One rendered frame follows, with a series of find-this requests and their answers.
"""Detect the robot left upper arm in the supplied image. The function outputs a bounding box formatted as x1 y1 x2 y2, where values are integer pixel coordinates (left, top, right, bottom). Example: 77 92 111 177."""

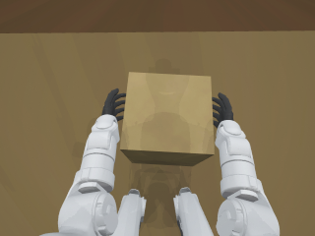
39 191 119 236

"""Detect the robot left hand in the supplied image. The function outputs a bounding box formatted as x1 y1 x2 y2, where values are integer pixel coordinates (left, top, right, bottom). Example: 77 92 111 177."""
101 88 127 122

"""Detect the right robot thigh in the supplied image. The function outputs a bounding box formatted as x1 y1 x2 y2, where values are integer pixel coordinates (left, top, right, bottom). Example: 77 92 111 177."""
173 192 214 236

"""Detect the carton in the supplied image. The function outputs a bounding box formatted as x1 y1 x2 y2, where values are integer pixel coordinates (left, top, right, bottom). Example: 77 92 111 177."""
120 72 215 167

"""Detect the robot left forearm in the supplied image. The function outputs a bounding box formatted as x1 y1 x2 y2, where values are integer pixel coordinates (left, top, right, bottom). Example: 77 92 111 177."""
58 114 120 230

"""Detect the robot left shin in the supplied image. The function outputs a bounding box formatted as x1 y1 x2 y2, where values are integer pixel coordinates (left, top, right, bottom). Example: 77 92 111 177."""
121 189 141 204

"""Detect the robot right hand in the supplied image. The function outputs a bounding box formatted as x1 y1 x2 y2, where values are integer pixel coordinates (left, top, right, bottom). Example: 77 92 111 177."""
212 92 234 128

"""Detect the robot right upper arm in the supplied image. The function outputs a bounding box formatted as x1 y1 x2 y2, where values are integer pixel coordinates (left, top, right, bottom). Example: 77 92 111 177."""
216 198 280 236

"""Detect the robot right forearm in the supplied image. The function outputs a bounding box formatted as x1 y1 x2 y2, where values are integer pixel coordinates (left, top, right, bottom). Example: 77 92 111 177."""
215 120 280 229

